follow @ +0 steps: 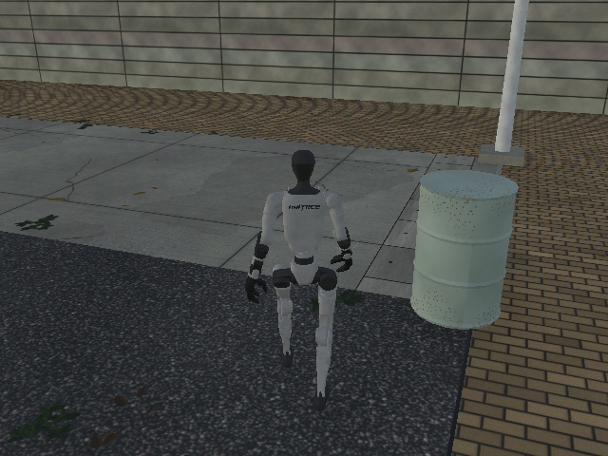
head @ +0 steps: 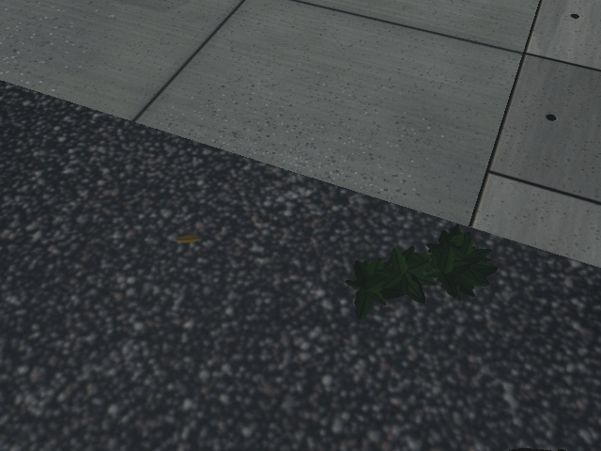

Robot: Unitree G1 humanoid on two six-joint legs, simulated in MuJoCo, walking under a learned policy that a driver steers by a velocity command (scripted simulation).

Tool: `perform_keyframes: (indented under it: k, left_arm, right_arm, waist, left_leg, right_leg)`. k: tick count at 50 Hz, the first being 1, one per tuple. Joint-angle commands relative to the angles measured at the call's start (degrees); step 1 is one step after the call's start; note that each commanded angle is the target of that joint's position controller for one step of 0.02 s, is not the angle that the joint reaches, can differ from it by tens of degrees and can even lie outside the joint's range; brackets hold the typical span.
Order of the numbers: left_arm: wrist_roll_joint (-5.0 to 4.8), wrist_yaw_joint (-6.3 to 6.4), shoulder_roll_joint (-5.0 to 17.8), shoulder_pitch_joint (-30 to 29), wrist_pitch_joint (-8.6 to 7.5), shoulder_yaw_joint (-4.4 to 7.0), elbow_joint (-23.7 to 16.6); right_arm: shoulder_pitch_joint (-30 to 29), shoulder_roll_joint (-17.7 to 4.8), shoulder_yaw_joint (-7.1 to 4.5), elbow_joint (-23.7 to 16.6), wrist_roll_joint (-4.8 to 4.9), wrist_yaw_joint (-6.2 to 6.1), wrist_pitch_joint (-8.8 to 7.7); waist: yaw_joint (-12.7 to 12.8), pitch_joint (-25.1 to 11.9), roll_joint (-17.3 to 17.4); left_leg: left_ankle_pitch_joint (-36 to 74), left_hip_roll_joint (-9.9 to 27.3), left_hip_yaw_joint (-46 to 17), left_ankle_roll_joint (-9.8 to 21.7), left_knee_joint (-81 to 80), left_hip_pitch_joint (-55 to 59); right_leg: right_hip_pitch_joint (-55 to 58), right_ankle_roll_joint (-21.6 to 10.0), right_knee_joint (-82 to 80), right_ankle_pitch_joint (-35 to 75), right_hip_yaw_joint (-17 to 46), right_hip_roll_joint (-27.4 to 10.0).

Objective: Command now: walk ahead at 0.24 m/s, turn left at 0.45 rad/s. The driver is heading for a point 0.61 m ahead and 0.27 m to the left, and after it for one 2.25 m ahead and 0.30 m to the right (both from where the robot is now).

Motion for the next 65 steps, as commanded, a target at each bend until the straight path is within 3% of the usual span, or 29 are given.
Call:
perform_keyframes:
  k: [1,2,3,4,5,6,9,12,16,21,24,25,26,27,28,30,34,44,46,48,49,50,51,52,53,54,55,59,65]
  left_arm:
    - [-0.28,1.21,11.36,-3.04,1.14,2.17,-4.68]
    - [1.34,0.87,8.98,-1.02,0.56,1.30,-6.64]
    - [1.77,-0.58,2.10,7.07,-0.88,-0.96,-7.46]
    - [0.41,-1.67,8.08,3.82,-2.14,0.39,-7.48]
    - [-1.45,-1.62,9.63,-2.47,-2.14,0.95,-9.80]
    - [-1.00,-0.86,9.03,-4.82,-1.43,1.11,-9.98]
    - [0.33,0.71,8.89,-3.98,1.77,2.02,-10.82]
    - [0.77,1.44,7.08,-4.30,2.24,1.75,-11.77]
    - [0.56,1.61,7.60,-8.70,2.90,1.91,-13.71]
    - [-0.22,0.48,8.16,-11.57,1.37,1.98,-15.90]
    - [-0.97,-0.50,8.36,-6.29,-0.12,2.60,-14.81]
    - [-0.36,-0.31,11.56,-1.65,-0.38,3.57,-13.89]
    - [1.11,-0.11,16.01,1.05,-0.08,4.43,-13.54]
    - [2.46,-0.79,16.99,-0.34,-0.70,4.79,-14.24]
    - [1.61,-0.46,13.74,-4.07,-1.08,4.18,-15.86]
    - [-0.09,0.21,10.54,-6.25,-0.94,3.33,-16.80]
    - [0.62,0.06,9.33,-1.39,-1.84,2.85,-15.77]
    - [-1.08,-0.87,14.03,2.57,-1.05,4.39,-13.88]
    - [-1.70,-1.07,15.27,2.20,-0.52,4.85,-13.56]
    - [-2.06,-0.75,16.15,1.18,-0.03,5.02,-13.54]
    - [-1.60,-0.48,14.42,2.54,-0.26,4.34,-13.91]
    - [1.24,-0.82,7.90,3.45,-0.99,2.13,-17.20]
    - [0.51,-1.23,6.62,2.40,-3.38,0.95,-20.23]
    - [-1.99,-1.67,12.01,-4.15,-4.63,2.44,-21.26]
    - [-2.27,-1.82,11.85,-5.69,-5.25,2.15,-21.64]
    - [-0.79,-1.37,11.38,-5.50,-5.33,2.10,-20.75]
    - [0.30,-1.21,11.70,-4.83,-4.90,2.51,-20.40]
    - [0.87,-1.91,9.24,-3.24,-2.55,1.95,-18.99]
    - [0.40,-3.40,5.70,-15.75,-3.44,0.07,-21.42]
  right_arm:
    - [13.40,-11.07,-3.99,-1.07,-0.08,0.52,-0.65]
    - [17.61,-16.08,-5.02,-1.21,-0.95,-0.85,-0.29]
    - [13.78,-18.34,-4.57,-4.16,-1.68,-1.31,-0.09]
    - [15.36,-14.95,-3.93,-4.98,-1.54,-1.42,0.83]
    - [10.61,-12.29,-3.25,-6.47,-1.11,-1.68,1.16]
    - [6.91,-10.49,-2.76,-6.69,-0.22,-1.84,1.48]
    - [4.16,-10.34,-2.69,-7.77,-1.42,-2.24,2.03]
    - [4.86,-12.21,-3.40,-8.51,-1.29,-3.22,2.38]
    - [4.81,-12.67,-3.56,-9.96,-0.39,-4.72,4.03]
    - [5.51,-12.40,-3.45,-11.11,-0.30,-5.33,5.08]
    - [5.52,-10.91,-2.78,-11.82,0.11,-5.44,5.46]
    - [6.17,-8.17,-2.01,-12.21,0.24,-5.51,5.36]
    - [6.58,-4.47,-1.26,-13.45,0.84,-5.21,4.76]
    - [3.75,-8.69,-2.04,-16.21,0.42,-4.58,3.37]
    - [4.17,-11.83,-2.96,-15.50,0.14,-4.18,3.04]
    - [7.58,-11.49,-3.39,-13.05,-0.15,-3.71,3.34]
    - [5.18,-7.45,-2.39,-14.39,0.47,-2.76,2.92]
    - [-4.33,-5.32,-1.01,-19.16,1.14,0.05,2.61]
    - [-3.35,-6.50,-1.49,-19.44,0.99,0.44,2.68]
    - [7.29,-9.94,-3.67,-16.78,0.76,0.21,2.91]
    - [17.23,-13.48,-5.68,-14.01,1.00,-0.64,3.34]
    - [22.94,-19.54,-6.88,-13.24,1.42,-1.93,3.59]
    - [23.21,-21.75,-6.32,-14.70,1.17,-1.60,2.49]
    - [22.81,-16.42,-4.78,-13.82,0.40,-1.16,1.69]
    - [20.88,-14.09,-3.97,-13.05,0.42,-1.19,1.25]
    - [16.53,-12.65,-3.36,-13.66,0.53,-1.33,1.15]
    - [13.02,-11.32,-2.81,-14.32,0.08,-1.41,1.13]
    - [10.64,-10.55,-2.23,-12.68,-0.48,-2.35,0.16]
    - [15.19,-11.50,-2.01,-8.18,-0.26,-3.64,0.24]
  waist:
    - [-10.08,-8.02,-5.76]
    - [-9.58,-15.13,3.95]
    - [-3.24,-25.59,13.82]
    - [-7.42,-31.00,4.71]
    - [-7.04,-23.24,2.30]
    - [-5.01,-14.26,-3.86]
    - [-1.26,-8.06,-0.11]
    - [-1.08,-9.56,2.62]
    - [-2.66,-10.72,4.24]
    - [-3.81,-9.86,8.16]
    - [-0.27,-8.16,7.44]
    - [1.10,-8.76,2.06]
    - [0.05,-8.37,-11.58]
    - [-0.35,-3.23,-16.75]
    - [-1.48,-0.79,-13.17]
    - [-2.33,-1.28,-10.60]
    - [-0.05,0.10,-8.98]
    - [3.05,4.32,-8.95]
    - [1.30,3.55,-9.54]
    - [-5.73,-3.91,-8.61]
    - [-10.16,-10.03,-6.13]
    - [-9.76,-15.43,8.04]
    - [-8.37,-25.79,14.47]
    - [-10.85,-20.05,6.53]
    - [-9.34,-13.41,6.17]
    - [-6.56,-9.46,0.98]
    - [-4.08,-6.98,1.45]
    - [-1.16,-4.60,1.76]
    - [-6.30,-0.45,2.24]
  left_leg:
    - [2.69,-4.89,1.31,3.49,-5.98,20.72]
    - [25.60,6.36,-13.20,7.77,-2.50,37.69]
    - [43.22,22.41,-40.73,22.43,-2.43,57.10]
    - [33.38,20.27,-38.87,20.94,-6.06,54.16]
    - [24.88,16.86,-31.19,17.58,-7.66,47.08]
    - [19.00,13.63,-25.38,14.41,-10.58,35.85]
    - [8.31,8.89,-21.25,12.42,-15.09,16.94]
    - [9.94,7.16,-19.67,11.97,-14.43,15.24]
    - [-9.23,5.56,-22.85,9.11,-14.55,15.69]
    - [-27.03,4.61,-28.49,7.42,-14.95,15.76]
    - [-35.39,1.66,-29.49,4.82,-11.78,10.36]
    - [-39.28,-2.04,-25.18,1.48,-2.24,2.20]
    - [-37.60,-10.06,-11.66,-1.23,14.00,-9.20]
    - [-33.23,-6.12,-12.48,-1.61,21.68,-17.09]
    - [-27.98,-3.66,-13.28,-2.15,25.78,-17.65]
    - [-21.25,-2.27,-10.67,-4.13,30.00,-16.44]
    - [-12.01,0.15,-8.00,-5.92,33.47,-16.22]
    - [-10.45,2.02,-0.71,-4.07,8.75,-5.94]
    - [-14.56,0.10,1.58,-1.56,5.51,-0.51]
    - [-12.76,-5.02,4.87,1.89,-0.25,16.78]
    - [-10.49,-6.21,2.90,3.99,-0.88,33.58]
    - [-13.42,8.92,-21.55,10.32,-2.03,53.00]
    - [-24.36,18.85,-52.04,19.58,-13.68,60.16]
    - [-22.39,17.23,-44.96,15.99,-15.72,57.40]
    - [-17.83,15.01,-36.52,14.15,-14.95,50.08]
    - [-12.98,12.20,-30.24,12.30,-14.86,40.89]
    - [-7.44,10.10,-26.06,11.52,-15.83,33.59]
    - [4.31,7.88,-18.31,11.90,-19.80,23.38]
    - [9.45,5.00,-9.70,7.26,-19.21,21.59]
  right_leg:
    - [-5.02,-1.94,26.75,60.66,0.59,-11.81]
    - [-19.01,1.29,46.07,33.35,-0.20,-7.31]
    - [-39.71,4.63,68.31,-16.82,8.03,4.09]
    - [-40.80,3.13,71.00,-13.87,17.85,1.00]
    - [-43.48,2.04,68.52,-9.57,16.98,-1.53]
    - [-43.87,2.33,62.70,-5.95,15.39,-3.83]
    - [-34.89,2.71,52.24,-1.78,14.65,-4.98]
    - [-34.35,4.27,43.19,1.45,14.17,-3.56]
    - [-34.97,5.45,35.44,7.51,15.67,-2.65]
    - [-30.52,4.63,24.15,6.33,15.07,-0.62]
    - [-17.54,1.68,9.35,8.35,13.11,-0.67]
    - [-8.26,-1.56,4.45,3.81,20.03,-9.33]
    - [-3.18,-7.33,-1.22,-8.83,36.50,-21.45]
    - [-7.76,-12.37,-5.92,-16.59,49.33,-26.07]
    - [-9.12,-11.50,-5.46,-16.33,44.23,-24.37]
    - [-7.96,-6.95,-5.15,-8.78,33.31,-18.77]
    - [-8.91,-6.85,-7.09,5.62,20.53,-16.32]
    - [-5.91,-6.50,-6.69,17.43,6.97,-18.82]
    - [-4.77,-5.66,-2.95,29.59,4.78,-19.60]
    - [-5.87,-3.65,13.19,54.03,-0.38,-17.73]
    - [-14.34,-1.68,26.93,52.83,-2.03,-15.48]
    - [-36.92,1.62,48.55,12.19,-1.30,-10.43]
    - [-49.84,2.80,61.93,-11.26,11.45,-1.47]
    - [-56.25,2.00,64.39,-5.58,15.58,-4.47]
    - [-56.77,0.72,61.41,-0.98,14.39,-6.54]
    - [-52.88,0.70,56.88,3.02,14.43,-8.76]
    - [-48.55,1.01,52.60,5.45,14.66,-9.97]
    - [-43.05,3.36,45.09,11.70,12.58,-9.84]
    - [-37.23,2.63,19.74,34.16,9.44,-5.51]
Next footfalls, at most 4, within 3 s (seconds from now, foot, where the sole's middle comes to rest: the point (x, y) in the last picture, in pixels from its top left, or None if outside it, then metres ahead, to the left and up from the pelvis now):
0.02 left None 0.21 0.09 -0.76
0.50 right None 0.24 -0.13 -0.76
0.98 left None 0.34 0.26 -0.76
1.46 right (204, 339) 0.70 0.30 -0.76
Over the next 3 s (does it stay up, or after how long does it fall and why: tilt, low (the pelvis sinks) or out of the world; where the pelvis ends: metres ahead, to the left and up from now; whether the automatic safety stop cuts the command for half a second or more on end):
stays up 0.56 0.33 0.02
